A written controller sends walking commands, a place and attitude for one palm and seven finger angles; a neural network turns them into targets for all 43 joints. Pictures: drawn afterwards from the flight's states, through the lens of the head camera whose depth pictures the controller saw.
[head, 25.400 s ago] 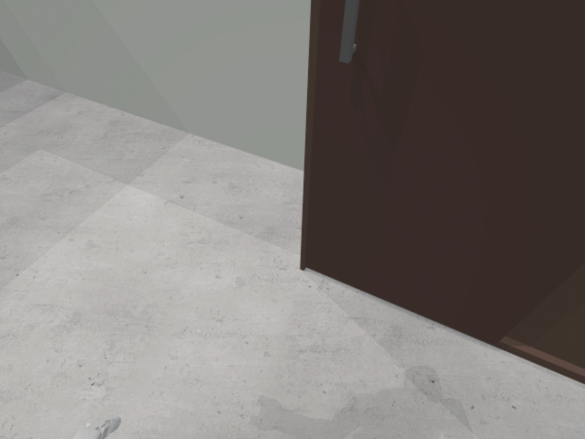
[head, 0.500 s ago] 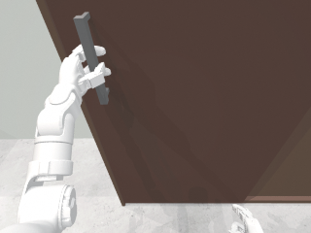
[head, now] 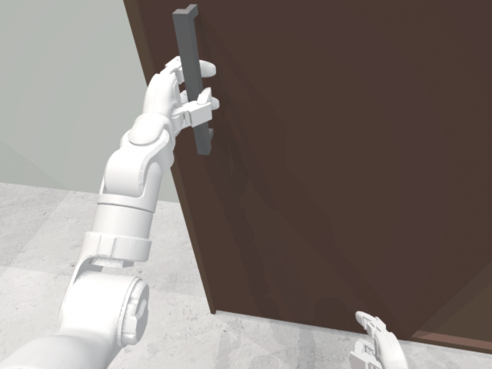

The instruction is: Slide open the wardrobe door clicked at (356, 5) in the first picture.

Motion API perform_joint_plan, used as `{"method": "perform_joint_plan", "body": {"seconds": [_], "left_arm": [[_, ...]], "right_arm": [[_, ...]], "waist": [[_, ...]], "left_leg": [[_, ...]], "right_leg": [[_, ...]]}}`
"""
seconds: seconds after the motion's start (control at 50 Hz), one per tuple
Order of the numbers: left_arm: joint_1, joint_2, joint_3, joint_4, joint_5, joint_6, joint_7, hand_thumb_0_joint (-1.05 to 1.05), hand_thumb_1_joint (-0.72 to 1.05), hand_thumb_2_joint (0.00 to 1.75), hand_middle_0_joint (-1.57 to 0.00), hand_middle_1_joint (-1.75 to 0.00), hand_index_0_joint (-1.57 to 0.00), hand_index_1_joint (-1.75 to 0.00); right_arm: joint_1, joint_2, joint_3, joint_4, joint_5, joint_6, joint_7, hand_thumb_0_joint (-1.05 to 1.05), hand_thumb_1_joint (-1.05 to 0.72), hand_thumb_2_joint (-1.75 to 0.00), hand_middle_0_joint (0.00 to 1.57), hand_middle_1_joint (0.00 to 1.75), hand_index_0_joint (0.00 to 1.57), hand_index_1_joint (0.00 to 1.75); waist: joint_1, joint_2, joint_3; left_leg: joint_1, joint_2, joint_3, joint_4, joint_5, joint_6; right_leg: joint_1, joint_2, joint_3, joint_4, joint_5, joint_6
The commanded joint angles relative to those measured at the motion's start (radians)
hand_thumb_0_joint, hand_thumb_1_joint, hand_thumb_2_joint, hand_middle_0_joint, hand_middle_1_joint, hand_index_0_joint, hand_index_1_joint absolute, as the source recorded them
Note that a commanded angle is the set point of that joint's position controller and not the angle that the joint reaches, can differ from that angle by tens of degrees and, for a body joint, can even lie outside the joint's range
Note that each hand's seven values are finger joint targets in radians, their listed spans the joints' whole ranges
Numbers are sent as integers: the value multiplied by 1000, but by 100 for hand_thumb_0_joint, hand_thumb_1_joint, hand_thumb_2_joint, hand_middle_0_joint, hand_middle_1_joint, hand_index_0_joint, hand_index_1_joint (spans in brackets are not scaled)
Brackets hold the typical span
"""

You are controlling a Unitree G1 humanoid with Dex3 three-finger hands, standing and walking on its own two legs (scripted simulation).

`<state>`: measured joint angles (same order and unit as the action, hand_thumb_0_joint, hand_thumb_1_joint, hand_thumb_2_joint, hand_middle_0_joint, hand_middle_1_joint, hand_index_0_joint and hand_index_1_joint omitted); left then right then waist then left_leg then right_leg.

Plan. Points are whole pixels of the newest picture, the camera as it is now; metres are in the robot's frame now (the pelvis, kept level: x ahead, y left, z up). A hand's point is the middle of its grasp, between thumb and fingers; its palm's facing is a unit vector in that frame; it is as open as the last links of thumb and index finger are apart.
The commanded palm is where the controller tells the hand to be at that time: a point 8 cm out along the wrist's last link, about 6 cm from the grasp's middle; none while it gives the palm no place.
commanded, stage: tug the door sideways, standing still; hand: left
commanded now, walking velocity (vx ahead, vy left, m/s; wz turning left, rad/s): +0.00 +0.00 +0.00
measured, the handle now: (199, 87) +0.46 +0.13 +0.25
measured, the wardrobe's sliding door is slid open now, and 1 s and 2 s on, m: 0.00 0.01 0.22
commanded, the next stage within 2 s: step sideways, sliding the door along in 0.48 s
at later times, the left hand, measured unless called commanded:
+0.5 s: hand (209, 108) +0.41 +0.10 +0.25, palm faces +0.02 -1.00 -0.07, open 5.9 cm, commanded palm +0.38 +0.09 +0.25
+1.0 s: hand (218, 109) +0.43 +0.09 +0.24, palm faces +0.24 -0.97 -0.08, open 6.1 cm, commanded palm +0.39 +0.07 +0.25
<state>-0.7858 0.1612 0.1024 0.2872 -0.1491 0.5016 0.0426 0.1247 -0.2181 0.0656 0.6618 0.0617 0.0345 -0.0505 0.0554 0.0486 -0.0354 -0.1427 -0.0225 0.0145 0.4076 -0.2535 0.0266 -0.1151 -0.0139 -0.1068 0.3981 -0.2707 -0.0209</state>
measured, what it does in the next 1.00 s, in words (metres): steps on the spot: right foot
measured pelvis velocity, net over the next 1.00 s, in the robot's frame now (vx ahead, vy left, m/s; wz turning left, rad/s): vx -0.01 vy -0.08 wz -0.02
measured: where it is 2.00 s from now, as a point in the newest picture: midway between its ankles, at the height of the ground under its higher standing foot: outside the picture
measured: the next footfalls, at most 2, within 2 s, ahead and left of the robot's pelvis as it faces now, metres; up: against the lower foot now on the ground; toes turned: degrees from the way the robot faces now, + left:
right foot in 0.98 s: +0.05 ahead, -0.20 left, +0.00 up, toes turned -5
right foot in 1.44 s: +0.17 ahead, -0.36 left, +0.00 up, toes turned +0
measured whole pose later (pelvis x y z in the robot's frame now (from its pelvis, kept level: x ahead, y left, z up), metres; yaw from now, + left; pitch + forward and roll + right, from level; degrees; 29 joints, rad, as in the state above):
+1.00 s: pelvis -0.01 -0.08 -0.02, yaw -1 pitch -2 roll -1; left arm -0.83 0.30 0.14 0.34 -0.11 0.01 0.14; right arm 0.20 -0.20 0.01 0.68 0.06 -0.04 -0.06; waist 0.09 0.06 0.17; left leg -0.27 0.13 -0.03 0.68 -0.38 -0.07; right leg -0.29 -0.01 -0.07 0.61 -0.24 -0.01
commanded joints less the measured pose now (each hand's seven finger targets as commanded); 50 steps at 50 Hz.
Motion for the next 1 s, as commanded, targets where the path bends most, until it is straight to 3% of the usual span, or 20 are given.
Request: {"method": "perform_joint_plan", "body": {"seconds": [0.0, 0.24, 0.3, 0.4, 0.54, 0.56, 0.58, 0.6, 0.64, 0.68, 0.7, 0.72, 0.76, 0.78, 0.8, 0.86, 0.92, 0.94, 0.96, 0.98], "left_arm": [[-632, -98, -188, -235, -38, -95, -75, 0, 90, 90, -45, -140, -45, -140], [-754, -179, -240, -96, -48, -165, -52, 0, 90, 90, -45, -140, -45, -140], [-770, -171, -237, -82, -52, -184, -49, 0, 90, 90, -45, -140, -45, -140], [-793, -177, -235, -38, -54, -207, -44, 0, 90, 90, -45, -140, -45, -140], [-819, -191, -242, -3, -57, -224, -39, 0, 90, 90, -45, -140, -45, -140], [-829, -149, -206, 31, -54, -223, -36, 0, 90, 90, -45, -140, -45, -140], [-744, 405, 115, 29, 42, -399, 37, 0, 90, 90, -45, -140, -45, -140], [-624, 220, -7, 121, 56, -464, 39, 0, 90, 90, -45, -140, -45, -140], [-576, 101, -83, 75, 38, -527, 27, 0, 90, 90, -45, -140, -45, -140], [-631, 124, -89, 0, 33, -575, 25, 0, 90, 90, -45, -140, -45, -140], [-654, 143, -78, -27, 32, -586, 29, 0, 90, 90, -45, -140, -45, -140], [-674, 144, -84, -68, 32, -593, 29, 0, 90, 90, -45, -140, -45, -140], [-674, 148, -77, -122, 28, -605, 26, 0, 90, 90, -45, -140, -45, -140], [-676, 144, -84, -151, 26, -612, 25, 0, 90, 90, -45, -140, -45, -140], [-677, 127, -94, -173, 29, -617, 23, 0, 90, 90, -45, -140, -45, -140], [-699, 54, -156, -250, 34, -633, 9, 0, 90, 90, -45, -140, -45, -140], [-676, 17, -197, -330, 39, -644, -1, 0, 90, 90, -45, -140, -45, -140], [-661, 26, -195, -345, 49, -644, 2, 0, 90, 90, -45, -140, -45, -140], [-658, 23, -216, -383, 64, -643, 7, 0, 90, 90, -45, -140, -45, -140], [-617, 30, -221, -377, 73, -635, 16, 0, 90, 90, -45, -140, -45, -140]], "right_arm": [[-106, -106, -40, -134, -7, -48, 0, 0, -90, -90, 20, 30, 20, 30], [-72, -103, -42, -88, -11, -90, 5, 0, -90, -90, 20, 30, 20, 30], [-68, -109, -44, -82, -9, -100, 3, 0, -90, -90, 20, 30, 20, 30], [-55, -109, -44, -69, -7, -120, 3, 0, -90, -90, 20, 30, 20, 30], [-38, -110, -45, -57, -5, -142, 3, 0, -90, -90, 20, 30, 20, 30], [-32, -113, -46, -48, -4, -142, -2, 0, -90, -90, 20, 30, 20, 30], [7, -165, -53, -60, -23, -135, -14, 0, -90, -90, 20, 30, 20, 30], [-9, -143, -60, -45, -32, -125, -17, 0, -90, -90, 20, 30, 20, 30], [-23, -128, -69, -72, -35, -131, -29, 0, -90, -90, 20, 30, 20, 30], [-40, -136, -83, -93, -33, -132, -45, 0, -90, -90, 20, 30, 20, 30], [-39, -122, -84, -91, -38, -130, -47, 0, -90, -90, 20, 30, 20, 30], [-34, -116, -86, -97, -38, -127, -45, 0, -90, -90, 20, 30, 20, 30], [-38, -117, -93, -97, -35, -123, -38, 0, -90, -90, 20, 30, 20, 30], [-30, -121, -95, -102, -33, -120, -34, 0, -90, -90, 20, 30, 20, 30], [-43, -123, -97, -104, -29, -118, -28, 0, -90, -90, 20, 30, 20, 30], [-34, -114, -103, -127, -15, -123, -16, 0, -90, -90, 20, 30, 20, 30], [-66, -112, -105, -158, -1, -131, -13, 0, -90, -90, 20, 30, 20, 30], [-82, -106, -105, -165, 8, -132, -14, 0, -90, -90, 20, 30, 20, 30], [-102, -79, -98, -172, 11, -131, -15, 0, -90, -90, 20, 30, 20, 30], [-129, -66, -92, -167, 7, -133, -22, 0, -90, -90, 20, 30, 20, 30]], "waist": [[-103, -13, -342], [-119, -9, -340], [-118, -45, -341], [-117, 3, -328], [-125, -21, -319], [-126, -40, -314], [-80, -11, -198], [-79, -78, -205], [-79, -31, -202], [-85, 58, -214], [-91, 46, -221], [-95, 41, -224], [-86, 50, -227], [-88, 53, -244], [-86, 101, -241], [-103, 179, -277], [-93, 135, -306], [-83, 42, -314], [-84, -122, -322], [-75, -224, -290]], "left_leg": [[265, 32, -62, 26, 521, -3], [269, 40, -103, 9, 427, -35], [255, 41, -106, 1, 401, -33], [250, 37, -107, -5, 362, -40], [231, 38, -107, -10, 315, -37], [219, 35, -103, -10, 296, -34], [35, 112, -103, -29, 150, 14], [5, 124, -118, -39, 44, 23], [28, 203, -200, -89, -127, 55], [95, 326, -378, -143, -202, 134], [157, 386, -444, -147, -116, 179], [226, 425, -466, -123, 26, 212], [300, 452, -385, -48, 301, 223], [316, 438, -353, -5, 405, 211], [306, 427, -272, 25, 466, 192], [248, 364, -123, 87, 483, 137], [75, 297, -30, 201, 391, 79], [-23, 237, 25, 288, 292, 46], [-143, 149, 65, 405, 117, 3], [-273, 64, 39, 492, -194, -23]], "right_leg": [[-40, 20, 50, 4, 467, -20], [-108, 25, 37, 2, 325, -28], [-99, 25, 36, -1, 313, -28], [-119, 25, 40, -3, 282, -30], [-127, 25, 39, -3, 264, -30], [-130, 26, 43, -9, 258, -28], [-158, -25, 95, -6, 99, 7], [-131, -27, 85, 18, 53, 22], [-185, -15, 77, 118, -3, 26], [-299, 21, 85, 329, -102, 18], [-377, 15, 115, 442, -173, 16], [-448, 2, 143, 509, -214, 14], [-490, -31, 177, 513, -221, 13], [-467, -30, 170, 470, -227, 10], [-435, -32, 155, 424, -208, 9], [-270, -2, 65, 288, -109, 12], [-11, 4, 30, 134, 72, 8], [81, -52, 78, 88, 219, -12], [140, -181, 228, 38, 378, -60], [171, -281, 361, 18, 528, -123]]}}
